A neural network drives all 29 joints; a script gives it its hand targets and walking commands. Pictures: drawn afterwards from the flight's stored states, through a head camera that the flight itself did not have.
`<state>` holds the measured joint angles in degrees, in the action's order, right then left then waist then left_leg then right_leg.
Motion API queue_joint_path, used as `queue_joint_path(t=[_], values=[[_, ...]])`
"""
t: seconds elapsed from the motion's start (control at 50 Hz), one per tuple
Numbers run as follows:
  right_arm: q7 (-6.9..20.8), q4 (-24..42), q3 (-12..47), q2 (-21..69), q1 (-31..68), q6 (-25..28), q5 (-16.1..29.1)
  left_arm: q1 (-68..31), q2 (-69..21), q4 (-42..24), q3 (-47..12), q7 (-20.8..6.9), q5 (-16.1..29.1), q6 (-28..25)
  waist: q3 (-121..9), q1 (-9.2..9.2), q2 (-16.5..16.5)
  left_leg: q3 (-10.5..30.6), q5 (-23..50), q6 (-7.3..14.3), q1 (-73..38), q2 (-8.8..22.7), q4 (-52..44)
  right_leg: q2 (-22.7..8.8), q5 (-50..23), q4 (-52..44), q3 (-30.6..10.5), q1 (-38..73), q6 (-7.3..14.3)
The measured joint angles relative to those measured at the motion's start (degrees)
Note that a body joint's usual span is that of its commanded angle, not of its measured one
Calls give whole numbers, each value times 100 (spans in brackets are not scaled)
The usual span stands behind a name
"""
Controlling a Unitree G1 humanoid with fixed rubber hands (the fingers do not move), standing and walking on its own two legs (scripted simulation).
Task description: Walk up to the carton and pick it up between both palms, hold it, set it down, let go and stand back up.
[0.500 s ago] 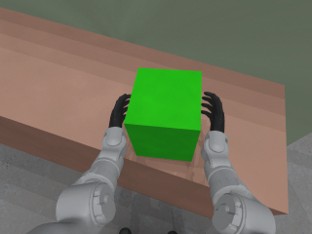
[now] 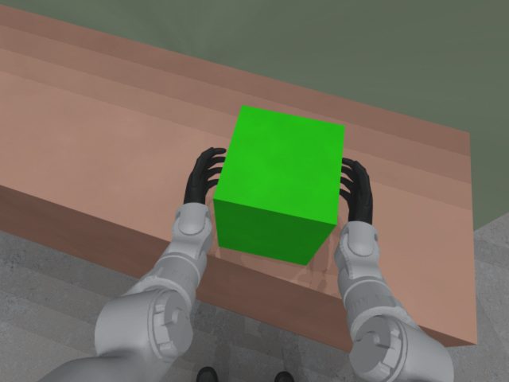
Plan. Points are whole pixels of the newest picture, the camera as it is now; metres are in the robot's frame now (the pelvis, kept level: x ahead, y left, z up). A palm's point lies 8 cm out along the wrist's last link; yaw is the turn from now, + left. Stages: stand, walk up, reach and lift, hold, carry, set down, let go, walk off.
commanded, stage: set down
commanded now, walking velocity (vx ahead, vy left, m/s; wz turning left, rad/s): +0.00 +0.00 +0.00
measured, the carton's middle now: (276, 191) +0.44 -0.03 -0.04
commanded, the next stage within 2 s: none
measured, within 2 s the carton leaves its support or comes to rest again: rests again in 0.54 s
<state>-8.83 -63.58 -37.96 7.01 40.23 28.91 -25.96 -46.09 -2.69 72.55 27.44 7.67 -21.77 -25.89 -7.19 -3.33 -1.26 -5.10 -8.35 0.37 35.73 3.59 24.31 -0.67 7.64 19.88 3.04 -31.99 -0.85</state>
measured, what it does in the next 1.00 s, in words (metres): stands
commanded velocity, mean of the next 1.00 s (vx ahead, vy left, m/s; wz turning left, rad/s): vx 0.00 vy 0.00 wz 0.00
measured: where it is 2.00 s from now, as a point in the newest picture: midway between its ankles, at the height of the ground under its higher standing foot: outside the picture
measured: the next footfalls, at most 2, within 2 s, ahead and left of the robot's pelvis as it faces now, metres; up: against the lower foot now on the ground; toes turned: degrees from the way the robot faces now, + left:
none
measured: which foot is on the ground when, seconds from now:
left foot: down 0.00-1.00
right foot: down 0.00-1.00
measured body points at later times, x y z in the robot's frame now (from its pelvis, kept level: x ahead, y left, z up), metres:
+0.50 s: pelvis +0.00 +0.00 +0.00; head +0.11 +0.02 +0.43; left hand +0.42 +0.11 -0.01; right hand +0.40 -0.16 +0.00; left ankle +0.01 +0.11 -0.74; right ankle +0.00 -0.13 -0.74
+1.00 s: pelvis -0.01 +0.00 -0.02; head +0.10 +0.02 +0.41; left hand +0.44 +0.11 -0.02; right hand +0.41 -0.16 +0.00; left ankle +0.01 +0.11 -0.74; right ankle +0.00 -0.13 -0.74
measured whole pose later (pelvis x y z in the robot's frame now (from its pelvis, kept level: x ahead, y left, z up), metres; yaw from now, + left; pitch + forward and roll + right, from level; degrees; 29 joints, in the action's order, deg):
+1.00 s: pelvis -0.01 +0.00 -0.02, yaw -1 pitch +25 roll -3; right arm -7.8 -73.2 -17.5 -0.5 48.0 25.1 -6.0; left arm -51.7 4.0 80.0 14.6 7.2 -6.2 -26.4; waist -12.8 -4.5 0.5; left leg -4.1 -12.4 0.6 48.8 4.6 36.1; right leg -0.1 11.2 31.2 2.8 -44.9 -1.0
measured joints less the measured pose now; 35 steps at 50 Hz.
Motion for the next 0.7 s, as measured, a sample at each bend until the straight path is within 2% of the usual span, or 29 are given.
queue_joint_path(t=[0.36,0.48,0.7], values=[[122,-75,-160,-15,84,109,-109,-18,-10,-88,165,-57,-110,-15,19,-3,-8,35,-17,-22,89,22,84,20,31,95,27,-88,29],[125,-137,4,-72,128,31,-26,-31,44,-83,130,-81,-49,55,-13,10,8,16,-26,-33,115,43,111,39,34,131,3,-133,38],[72,-324,674,-263,377,-328,609,-242,339,154,-228,-147,384,136,-111,-71,20,31,-76,-15,399,41,325,27,101,380,-7,-432,27]])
